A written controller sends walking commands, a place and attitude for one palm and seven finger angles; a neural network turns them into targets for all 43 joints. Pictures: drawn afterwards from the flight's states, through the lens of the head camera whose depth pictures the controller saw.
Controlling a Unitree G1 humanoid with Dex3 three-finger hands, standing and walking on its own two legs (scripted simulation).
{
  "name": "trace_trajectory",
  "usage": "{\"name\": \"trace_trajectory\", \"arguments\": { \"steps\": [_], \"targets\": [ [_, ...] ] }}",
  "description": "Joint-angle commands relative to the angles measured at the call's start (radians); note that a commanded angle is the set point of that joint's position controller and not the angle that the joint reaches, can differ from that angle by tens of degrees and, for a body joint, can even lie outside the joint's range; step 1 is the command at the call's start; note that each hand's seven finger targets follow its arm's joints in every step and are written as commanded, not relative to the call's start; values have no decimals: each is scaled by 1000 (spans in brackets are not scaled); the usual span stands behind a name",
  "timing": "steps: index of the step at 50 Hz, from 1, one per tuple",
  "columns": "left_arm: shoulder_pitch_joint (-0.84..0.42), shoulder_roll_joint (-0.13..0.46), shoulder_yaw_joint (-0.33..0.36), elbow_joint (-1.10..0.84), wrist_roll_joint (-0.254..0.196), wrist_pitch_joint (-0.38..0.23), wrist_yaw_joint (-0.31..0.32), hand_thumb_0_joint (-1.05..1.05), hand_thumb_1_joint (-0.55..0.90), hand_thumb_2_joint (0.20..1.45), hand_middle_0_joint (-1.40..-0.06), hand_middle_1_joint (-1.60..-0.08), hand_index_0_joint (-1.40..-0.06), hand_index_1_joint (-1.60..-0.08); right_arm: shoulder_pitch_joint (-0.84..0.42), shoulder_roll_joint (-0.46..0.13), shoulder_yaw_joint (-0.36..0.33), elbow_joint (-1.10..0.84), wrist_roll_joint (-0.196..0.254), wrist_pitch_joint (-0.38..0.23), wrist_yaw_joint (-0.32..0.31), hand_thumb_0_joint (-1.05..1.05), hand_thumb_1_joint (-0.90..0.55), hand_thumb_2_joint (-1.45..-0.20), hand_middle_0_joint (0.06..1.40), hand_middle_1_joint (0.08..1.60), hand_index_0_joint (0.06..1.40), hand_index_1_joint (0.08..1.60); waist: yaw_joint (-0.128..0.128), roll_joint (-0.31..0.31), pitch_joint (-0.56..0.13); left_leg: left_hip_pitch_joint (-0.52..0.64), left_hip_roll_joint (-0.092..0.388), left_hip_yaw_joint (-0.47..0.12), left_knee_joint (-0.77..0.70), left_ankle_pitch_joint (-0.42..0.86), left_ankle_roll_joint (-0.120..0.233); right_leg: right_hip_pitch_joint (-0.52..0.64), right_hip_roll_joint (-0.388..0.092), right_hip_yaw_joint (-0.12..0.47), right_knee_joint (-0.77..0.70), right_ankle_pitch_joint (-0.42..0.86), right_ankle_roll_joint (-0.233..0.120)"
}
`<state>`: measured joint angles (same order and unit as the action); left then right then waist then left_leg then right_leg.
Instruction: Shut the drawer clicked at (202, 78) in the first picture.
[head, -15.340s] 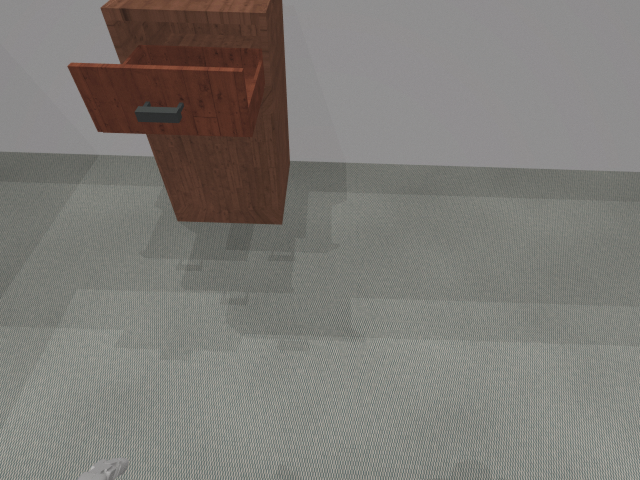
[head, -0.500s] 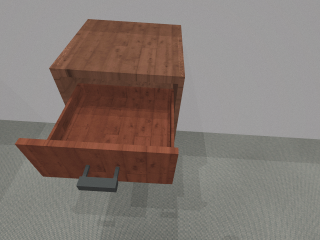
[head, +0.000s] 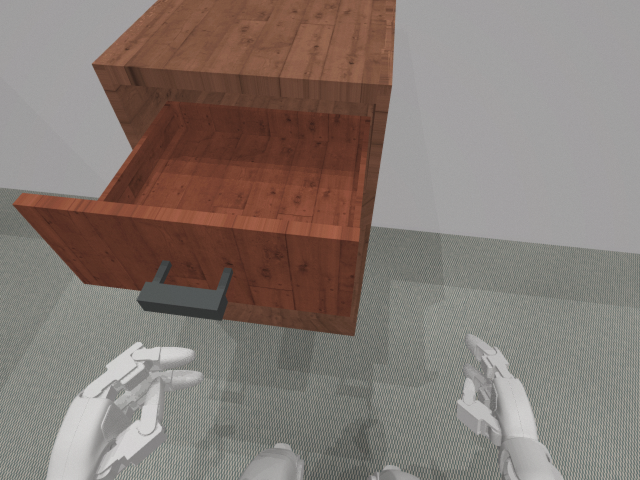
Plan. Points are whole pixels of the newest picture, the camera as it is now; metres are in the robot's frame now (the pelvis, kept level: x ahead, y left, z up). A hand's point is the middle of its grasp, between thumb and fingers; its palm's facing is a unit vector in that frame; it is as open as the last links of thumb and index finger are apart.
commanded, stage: raise the hand and make a fist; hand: left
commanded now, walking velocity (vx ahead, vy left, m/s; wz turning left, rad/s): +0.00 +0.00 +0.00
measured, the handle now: (189, 286) +0.33 +0.21 +0.04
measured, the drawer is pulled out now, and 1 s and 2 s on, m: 0.27 0.27 0.27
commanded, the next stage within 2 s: bring the fist close to the handle in 1.30 s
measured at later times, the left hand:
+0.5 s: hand (130, 441) +0.14 +0.19 +0.10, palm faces -0.04 -1.00 -0.05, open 3.1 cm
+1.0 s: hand (117, 427) +0.15 +0.18 +0.14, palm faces -0.03 -1.00 -0.05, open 3.3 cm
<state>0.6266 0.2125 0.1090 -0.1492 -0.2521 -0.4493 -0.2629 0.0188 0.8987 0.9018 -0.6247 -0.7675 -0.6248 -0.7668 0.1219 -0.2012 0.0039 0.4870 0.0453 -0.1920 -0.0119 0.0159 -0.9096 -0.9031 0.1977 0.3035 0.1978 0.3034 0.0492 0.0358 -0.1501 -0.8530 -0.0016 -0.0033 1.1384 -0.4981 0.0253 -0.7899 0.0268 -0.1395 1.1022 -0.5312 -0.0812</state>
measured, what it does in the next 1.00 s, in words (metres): stands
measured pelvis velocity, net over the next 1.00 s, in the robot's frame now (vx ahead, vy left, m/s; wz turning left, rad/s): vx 0.01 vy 0.04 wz -0.01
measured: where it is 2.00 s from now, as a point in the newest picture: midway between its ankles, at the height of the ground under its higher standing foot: outside the picture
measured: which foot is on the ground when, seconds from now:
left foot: down 0.00-1.00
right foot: down 0.00-1.00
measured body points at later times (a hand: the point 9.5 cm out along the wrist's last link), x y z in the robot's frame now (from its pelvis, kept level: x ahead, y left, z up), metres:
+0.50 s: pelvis +0.01 +0.01 +0.02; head +0.03 +0.01 +0.47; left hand +0.14 +0.24 +0.11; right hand +0.20 -0.24 -0.03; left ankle +0.04 +0.10 -0.65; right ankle +0.01 -0.07 -0.65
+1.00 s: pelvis +0.01 +0.04 +0.03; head +0.01 +0.03 +0.48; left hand +0.14 +0.24 +0.15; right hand +0.21 -0.17 -0.01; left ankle +0.04 +0.10 -0.65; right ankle +0.01 -0.07 -0.65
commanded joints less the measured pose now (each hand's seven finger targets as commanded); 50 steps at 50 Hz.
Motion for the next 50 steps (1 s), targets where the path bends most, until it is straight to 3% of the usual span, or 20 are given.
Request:
{"name": "trace_trajectory", "arguments": {
  "steps": [1, 3, 4, 5, 8, 9, 13, 16, 18, 21, 25, 28, 29, 32, 39, 44, 47, 48, 49, 50],
  "targets": [
    [70, 123, 88, -240, -57, 48, -68, 0, 900, 900, -820, -972, -820, -972, 9, -125, -62, -161, 20, -49, -52, 0, -900, -900, 200, 300, 200, 300, -64, -124, -160, 75, -4, -39, -140, 200, 19, 253, -67, 269, -330, 285, 116],
    [76, 167, 155, -244, -51, 37, -48, 0, 900, 900, -860, -1015, -860, -1015, 4, -117, -62, -133, 11, -48, -60, 0, -900, -900, 200, 300, 200, 300, -49, -79, -145, 87, 1, -44, -146, 250, 15, 265, -64, 248, -304, 387, 111],
    [98, 134, 139, -267, -56, 24, -42, 0, 900, 900, -880, -1037, -880, -1037, 15, -106, -61, -134, 8, -51, -57, 0, -900, -900, 200, 300, 200, 300, -43, -53, -150, 109, 2, -46, -162, 280, 13, 270, -62, 229, -289, 433, 105],
    [124, 140, 161, -256, -59, 12, -34, 0, 900, 900, -900, -1058, -900, -1058, 14, -99, -66, -125, 7, -54, -54, 0, -900, -900, 200, 300, 200, 300, -35, -52, -154, 118, 3, -47, -173, 297, 10, 276, -58, 213, -277, 458, 101],
    [185, 137, 195, -214, -71, -18, -28, 0, 900, 900, -960, -1123, -960, -1123, -10, -97, -69, -110, 7, -59, -49, 0, -900, -900, 200, 300, 200, 300, -21, -55, -120, 111, 0, -48, -179, 298, 5, 285, -66, 224, -288, 488, 113],
    [198, 120, 178, -223, -77, -29, -37, 0, 900, 900, -980, -1145, -980, -1145, 3, -97, -69, -113, 9, -63, -47, 0, -900, -900, 200, 300, 200, 300, -27, -57, -139, 122, -2, -46, -183, 304, 5, 299, -72, 229, -288, 513, 120],
    [229, 111, 164, -202, -97, -40, -78, 0, 900, 900, -1060, -1232, -1060, -1232, -10, -109, -73, -114, 20, -84, -47, 0, -900, -900, 200, 300, 200, 300, -32, -67, -129, 129, -6, -49, -193, 281, 8, 292, -79, 251, -319, 469, 138],
    [243, 107, 139, -257, -112, -53, -101, 0, 900, 900, -1120, -1297, -1120, -1297, 8, -117, -78, -126, 26, -107, -46, 0, -900, -900, 200, 300, 200, 300, -37, -65, -146, 164, -6, -49, -213, 284, 11, 283, -72, 237, -328, 430, 130],
    [215, 130, 152, -265, -109, -56, -93, 0, 900, 900, -1160, -1340, -1160, -1340, 2, -124, -78, -119, 24, -115, -48, 0, -900, -900, 200, 300, 200, 300, -38, -61, -109, 167, -4, -50, -225, 267, 12, 259, -59, 224, -340, 357, 113],
    [251, 97, 105, -320, -102, -59, -69, 0, 900, 900, -1220, -1405, -1220, -1405, 5, -119, -78, -138, 23, -127, -41, 0, -900, -900, 200, 300, 200, 300, -32, -28, -91, 203, -1, -45, -260, 246, 14, 219, -37, 170, -333, 246, 77],
    [223, 97, 75, -354, -67, -29, -16, 0, 900, 900, -1300, -1492, -1300, -1492, -3, -124, -70, -156, 23, -121, -36, 0, -900, -900, 200, 300, 200, 300, -41, -8, -28, 207, 5, -50, -292, 168, 17, 163, -19, 135, -344, 92, 56],
    [238, 109, 73, -392, -43, 5, 15, 0, 900, 900, -1360, -1557, -1360, -1557, -11, -126, -63, -169, 25, -114, -30, 0, -900, -900, 200, 300, 200, 300, -29, 34, -27, 227, 10, -58, -319, 134, 17, 162, -13, 115, -346, 58, 48],
    [231, 85, 41, -412, -37, 19, 20, 0, 900, 900, -1380, -1578, -1380, -1578, -5, -123, -57, -180, 26, -112, -28, 0, -900, -900, 200, 300, 200, 300, -37, 40, -21, 238, 11, -59, -331, 119, 17, 154, -12, 101, -343, 52, 48],
    [216, 74, 2, -463, -26, 55, 34, 0, 900, 900, -1400, -1600, -1400, -1600, -4, -124, -48, -198, 27, -114, -24, 0, -900, -900, 200, 300, 200, 300, -43, 23, -12, 254, 17, -73, -353, 100, 17, 154, -6, 81, -341, 57, 50],
    [264, 72, -8, -537, 4, 127, 67, 0, 900, 900, -1400, -1600, -1400, -1600, -3, -117, -35, -212, 27, -106, -12, 0, -900, -900, 200, 300, 200, 300, -26, 14, -7, 293, 26, -88, -390, 152, 6, 185, 2, 47, -329, 116, 47],
    [278, 67, -29, -599, 18, 158, 90, 0, 900, 900, -1400, -1600, -1400, -1600, 1, -116, -29, -222, 27, -109, -5, 0, -900, -900, 200, 300, 200, 300, -24, 22, 1, 307, 30, -97, -407, 147, -2, 190, 2, 41, -329, 113, 48],
    [284, 46, -50, -591, 20, 164, 92, 0, 900, 900, -1400, -1600, -1400, -1600, 10, -117, -29, -223, 26, -108, -6, 0, -900, -900, 200, 300, 200, 300, -33, -15, 17, 301, 29, -96, -404, 142, -2, 183, 4, 41, -334, 113, 51],
    [302, 59, -29, -565, 26, 169, 96, 0, 900, 900, -1400, -1600, -1400, -1600, 6, -117, -33, -214, 28, -106, -6, 0, -900, -900, 200, 300, 200, 300, -25, -12, 26, 296, 30, -96, -403, 149, -3, 188, 6, 43, -335, 117, 48],
    [294, 30, -65, -579, 25, 165, 92, 0, 900, 900, -1400, -1600, -1400, -1600, 9, -119, -29, -219, 27, -108, -4, 0, -900, -900, 200, 300, 200, 300, -36, -12, 28, 301, 27, -95, -402, 150, -3, 182, 5, 39, -334, 119, 50],
    [301, 46, -47, -580, 25, 164, 94, 0, 900, 900, -1400, -1600, -1400, -1600, 11, -119, -33, -219, 27, -108, -3, 0, -900, -900, 200, 300, 200, 300, -28, -8, 10, 299, 26, -93, -398, 152, -4, 186, 4, 42, -330, 119, 51]
  ]
}}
